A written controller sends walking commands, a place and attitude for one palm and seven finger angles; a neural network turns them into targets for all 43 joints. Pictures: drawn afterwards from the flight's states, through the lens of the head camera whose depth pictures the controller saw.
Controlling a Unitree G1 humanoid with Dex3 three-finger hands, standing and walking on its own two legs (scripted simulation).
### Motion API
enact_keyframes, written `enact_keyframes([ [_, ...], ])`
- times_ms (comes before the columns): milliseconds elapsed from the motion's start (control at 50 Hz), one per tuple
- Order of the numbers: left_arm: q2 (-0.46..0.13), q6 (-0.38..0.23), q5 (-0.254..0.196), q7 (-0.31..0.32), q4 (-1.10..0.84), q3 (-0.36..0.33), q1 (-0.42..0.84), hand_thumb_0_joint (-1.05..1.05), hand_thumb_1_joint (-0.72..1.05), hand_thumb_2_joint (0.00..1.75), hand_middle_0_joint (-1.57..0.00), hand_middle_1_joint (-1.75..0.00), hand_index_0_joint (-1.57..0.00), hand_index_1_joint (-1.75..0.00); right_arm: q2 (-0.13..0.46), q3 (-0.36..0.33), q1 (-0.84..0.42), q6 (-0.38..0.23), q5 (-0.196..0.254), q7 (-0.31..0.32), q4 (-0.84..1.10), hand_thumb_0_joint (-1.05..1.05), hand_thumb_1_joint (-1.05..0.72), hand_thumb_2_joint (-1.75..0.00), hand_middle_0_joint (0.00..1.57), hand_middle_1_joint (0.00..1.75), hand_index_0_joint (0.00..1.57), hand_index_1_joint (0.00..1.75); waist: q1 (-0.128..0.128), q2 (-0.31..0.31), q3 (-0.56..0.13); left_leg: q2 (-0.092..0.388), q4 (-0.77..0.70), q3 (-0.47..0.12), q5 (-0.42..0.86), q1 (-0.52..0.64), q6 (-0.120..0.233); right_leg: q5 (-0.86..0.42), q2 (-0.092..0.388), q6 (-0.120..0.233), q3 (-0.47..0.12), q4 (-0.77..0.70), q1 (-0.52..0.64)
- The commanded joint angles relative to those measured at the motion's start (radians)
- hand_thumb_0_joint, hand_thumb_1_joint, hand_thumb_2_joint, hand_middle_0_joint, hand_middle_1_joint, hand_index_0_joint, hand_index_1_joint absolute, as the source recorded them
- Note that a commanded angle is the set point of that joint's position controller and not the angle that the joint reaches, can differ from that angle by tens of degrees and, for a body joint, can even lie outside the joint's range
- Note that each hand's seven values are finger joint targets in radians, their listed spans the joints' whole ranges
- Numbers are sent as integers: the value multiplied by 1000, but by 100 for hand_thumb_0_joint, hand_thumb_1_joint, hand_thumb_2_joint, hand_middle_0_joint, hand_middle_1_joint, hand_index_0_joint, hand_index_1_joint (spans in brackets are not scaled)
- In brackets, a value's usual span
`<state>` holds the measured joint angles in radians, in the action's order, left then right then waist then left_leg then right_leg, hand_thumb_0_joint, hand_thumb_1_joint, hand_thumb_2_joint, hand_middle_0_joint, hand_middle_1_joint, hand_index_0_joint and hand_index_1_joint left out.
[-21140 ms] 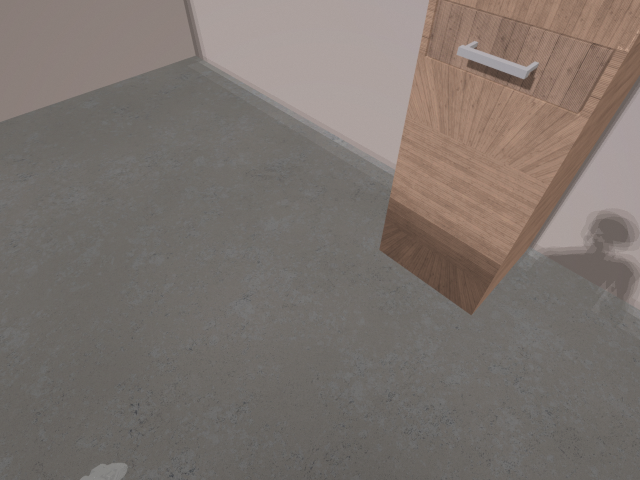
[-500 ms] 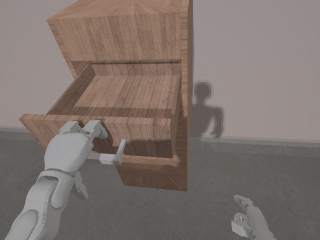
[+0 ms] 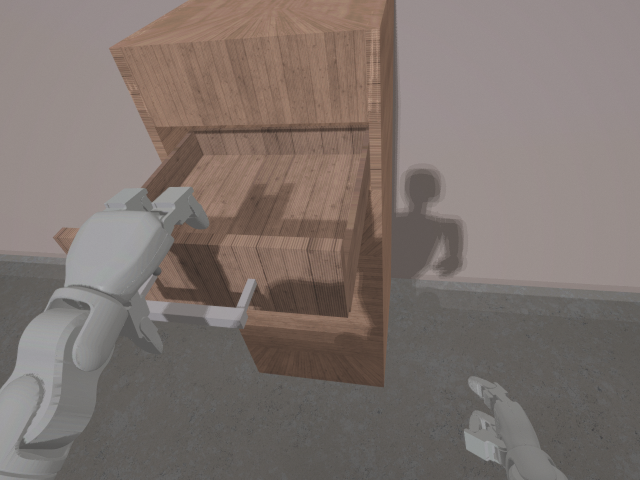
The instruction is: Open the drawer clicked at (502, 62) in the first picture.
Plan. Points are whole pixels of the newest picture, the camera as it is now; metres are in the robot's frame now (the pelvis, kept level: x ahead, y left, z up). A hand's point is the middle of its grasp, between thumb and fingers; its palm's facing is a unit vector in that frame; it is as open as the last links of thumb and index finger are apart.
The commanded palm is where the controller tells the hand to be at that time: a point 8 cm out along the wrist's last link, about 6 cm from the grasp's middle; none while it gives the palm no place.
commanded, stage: lift the hand off the handle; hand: left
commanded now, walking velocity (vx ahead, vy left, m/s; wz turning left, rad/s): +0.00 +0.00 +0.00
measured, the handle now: (190, 299) +0.29 +0.22 +0.10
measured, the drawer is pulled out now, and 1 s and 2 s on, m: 0.30 0.30 0.30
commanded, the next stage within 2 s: draw the hand back to the body in 0.42 s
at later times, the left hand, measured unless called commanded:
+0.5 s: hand (143, 233) +0.27 +0.22 +0.24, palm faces +0.20 -0.04 -0.98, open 13.9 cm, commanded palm +0.21 +0.22 +0.30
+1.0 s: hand (113, 268) +0.23 +0.23 +0.23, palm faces +0.19 -0.01 -0.98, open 13.9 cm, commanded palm +0.18 +0.24 +0.30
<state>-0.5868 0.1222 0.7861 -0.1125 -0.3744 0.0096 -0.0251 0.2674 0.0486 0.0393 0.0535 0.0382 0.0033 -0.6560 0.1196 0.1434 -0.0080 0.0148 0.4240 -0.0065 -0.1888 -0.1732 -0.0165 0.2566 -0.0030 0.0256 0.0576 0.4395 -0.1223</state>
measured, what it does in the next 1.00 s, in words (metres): stands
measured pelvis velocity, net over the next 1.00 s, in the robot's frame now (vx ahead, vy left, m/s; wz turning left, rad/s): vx -0.01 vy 0.01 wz -0.01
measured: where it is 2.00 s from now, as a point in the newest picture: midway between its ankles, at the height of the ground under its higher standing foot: outside the picture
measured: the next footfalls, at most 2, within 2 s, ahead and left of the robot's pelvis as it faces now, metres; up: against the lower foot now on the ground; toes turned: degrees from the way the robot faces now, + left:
none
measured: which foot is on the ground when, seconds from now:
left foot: down 0.00-1.00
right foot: down 0.00-1.00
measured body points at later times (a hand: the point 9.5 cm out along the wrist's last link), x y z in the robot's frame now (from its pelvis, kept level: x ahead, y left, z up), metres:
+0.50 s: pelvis -0.01 +0.00 +0.00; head -0.03 -0.06 +0.44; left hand +0.25 +0.22 +0.29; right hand +0.24 -0.19 -0.09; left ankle +0.03 +0.13 -0.74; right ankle -0.01 -0.10 -0.74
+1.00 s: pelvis -0.01 +0.01 +0.00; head -0.03 -0.06 +0.44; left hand +0.21 +0.23 +0.28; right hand +0.23 -0.18 -0.09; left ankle +0.03 +0.13 -0.74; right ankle -0.01 -0.10 -0.74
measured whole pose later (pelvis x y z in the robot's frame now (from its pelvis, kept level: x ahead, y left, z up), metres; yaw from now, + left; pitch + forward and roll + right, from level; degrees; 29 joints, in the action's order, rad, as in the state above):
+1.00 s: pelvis -0.01 +0.01 +0.00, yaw +0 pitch -3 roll +0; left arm -0.70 0.17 0.68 -0.26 -0.52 -0.12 -0.06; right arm 0.28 0.07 0.04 0.05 0.05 -0.01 -0.61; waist 0.12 0.15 -0.02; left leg 0.01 0.48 0.00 -0.20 -0.23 -0.01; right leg 0.27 0.00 0.02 0.05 0.50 -0.19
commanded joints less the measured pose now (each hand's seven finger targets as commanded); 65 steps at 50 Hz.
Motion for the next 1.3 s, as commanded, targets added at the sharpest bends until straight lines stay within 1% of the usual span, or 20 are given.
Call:
enact_keyframes([
  [0, -200, 54, 9, 5, -120, -150, 304, 0, -50, 30, -30, -120, -30, -120, 75, -17, -215, -36, 3, -7, 185, 0, -90, -90, 20, 30, 20, 30, -6, -107, -158, -45, -51, 31, 150, 47, 28, -136, -6, -24, -28, -82, 0],
  [40, -283, 71, 0, -12, -166, -222, 334, 0, -50, 30, -30, -120, -30, -120, 79, -16, -244, -36, 13, -8, 198, 0, -90, -90, 20, 30, 20, 30, 7, -86, -203, -39, -35, 29, 160, 52, 27, -158, -4, -19, -47, -66, 27],
  [80, -211, 83, 0, -36, -145, -155, 317, 0, -50, 30, -30, -120, -30, -120, 62, -13, -233, -24, 10, -14, 195, 0, -90, -90, 20, 30, 20, 30, -7, -97, -199, -43, -39, 32, 178, 50, 29, -172, -4, -23, -32, -61, 22],
  [240, -337, 90, -43, -74, -217, -269, 408, 0, -50, 30, -30, -120, -30, -120, 81, -11, -247, -31, 22, -21, 218, 0, -90, -90, 20, 30, 20, 30, 6, -82, -214, -36, -16, 31, 168, 41, 27, -171, -4, -21, -47, -46, 10],
  [260, -260, 95, -29, -83, -193, -185, 449, 0, -50, 30, -30, -120, -30, -120, 63, 0, -257, -33, 15, -24, 223, 0, -90, -90, 20, 30, 20, 30, 2, -94, -218, -48, -18, 35, 168, 34, 29, -152, -2, -23, -39, -44, 4],
  [340, -327, 117, -42, -96, -140, -245, 449, 0, -50, 30, -30, -120, -30, -120, 86, -13, -241, -33, 27, -20, 213, 0, -90, -90, 20, 30, 20, 30, 4, -87, -211, -36, -13, 30, 147, 29, 25, -146, -3, -20, -51, -46, -8],
  [360, -244, 122, -34, -110, -135, -166, 448, 0, -50, 30, -30, -120, -30, -120, 67, 1, -250, -31, 22, -25, 225, 0, -90, -90, 20, 30, 20, 30, 2, -109, -215, -47, -15, 33, 152, 15, 28, -141, 0, -24, -40, -38, -2],
  [500, -278, 101, -43, -130, -195, -200, 397, 0, -50, 30, -30, -120, -30, -120, 80, -5, -234, -25, 20, -24, 236, 0, -90, -90, 20, 30, 20, 30, -5, -114, -204, -42, -12, 32, 115, 6, 32, -111, -1, -30, -36, -40, -23],
  [540, -391, 74, -52, -108, -268, -311, 389, 0, -50, 30, -30, -120, -30, -120, 88, -14, -236, -38, 18, -19, 236, 0, -90, -90, 20, 30, 20, 30, 13, -78, -267, -39, 9, 32, 146, 32, 31, -151, 1, -21, -55, -24, 16],
  [560, -310, 68, -45, -108, -268, -240, 407, 0, -50, 30, -30, -120, -30, -120, 62, 1, -248, -45, 10, -25, 247, 0, -90, -90, 20, 30, 20, 30, 12, -79, -271, -50, 8, 29, 149, 19, 30, -136, 4, -23, -46, -20, 15],
  [680, -299, 73, -76, -76, -162, -272, 324, 0, -50, 30, -30, -120, -30, -120, 69, -10, -212, -50, 19, -21, 215, 0, -90, -90, 20, 30, 20, 30, -3, -94, -165, -35, -10, 31, 100, -4, 24, -72, -3, -29, -25, -44, -50],
  [740, -364, 81, -77, -81, -194, -311, 343, 0, -50, 30, -30, -120, -30, -120, 89, -16, -227, -55, 23, -15, 219, 0, -90, -90, 20, 30, 20, 30, 4, -79, -187, -32, 3, 27, 94, 0, 23, -84, 2, -22, -51, -41, -35],
  [860, -318, 64, -75, -113, -297, -266, 281, 0, -50, 30, -30, -120, -30, -120, 69, -2, -239, -63, 11, -14, 241, 0, -90, -90, 20, 30, 20, 30, 2, -72, -230, -45, 8, 25, 114, 11, 28, -100, 2, -27, -38, -28, -19],
  [940, -412, 41, -107, -94, -310, -387, 211, 0, -50, 30, -30, -120, -30, -120, 86, -13, -220, -68, 16, -7, 232, 0, -90, -90, 20, 30, 20, 30, 7, -67, -188, -29, 8, 21, 93, 3, 23, -91, 1, -25, -39, -36, -32],
  [1100, -349, 37, -122, -90, -243, -348, 153, 0, -50, 30, -30, -120, -30, -120, 84, -15, -196, -73, 12, -1, 225, 0, -90, -90, 20, 30, 20, 30, 1, -84, -147, -34, -8, 20, 68, -7, 25, -54, -2, -35, -16, -52, -61],
  [1120, 7, -139, -760, 25, -441, -389, 328, 0, -47, 32, -30, -118, -30, -118, 1, -19, -109, -139, 9, 23, 286, 0, -90, -90, 20, 30, 20, 30, -106, -231, -56, -4, 10, 31, -31, 96, 46, -29, -20, -17, -3, -139, -144],
  [1140, -120, -207, -784, 92, -350, -478, 199, 0, -43, 33, -29, -115, -29, -115, 33, -8, -116, -179, -12, 47, 218, 0, -90, -90, 20, 30, 20, 30, -102, -276, -21, 8, 14, 19, -98, 107, 42, 32, -25, -15, -32, -161, -167],
  [1180, -58, -270, -867, 147, -369, -539, 52, 0, -36, 36, -29, -111, -29, -111, 38, -19, -89, -210, -17, 63, 195, 0, -90, -90, 20, 30, 20, 30, -67, -238, -92, 9, -9, 32, -45, 113, 38, -9, -2, -25, -10, -158, -85],
  [1220, -53, -321, -883, 183, -421, -566, 85, 0, -29, 39, -29, -107, -29, -107, 32, -26, -72, -230, -24, 65, 173, 0, -90, -90, 20, 30, 20, 30, -58, -78, -143, 6, -31, 41, -30, 135, 28, -30, 6, -19, -14, -140, -39],
  [1280, 8, -348, -891, 212, -327, -547, 41, 0, -18, 43, -28, -100, -28, -100, 25, -32, -48, -241, -28, 68, 149, 0, -90, -90, 20, 30, 20, 30, -58, -27, -57, 12, -60, 41, -28, 104, 20, -22, 1, -12, -15, -156, -37],
])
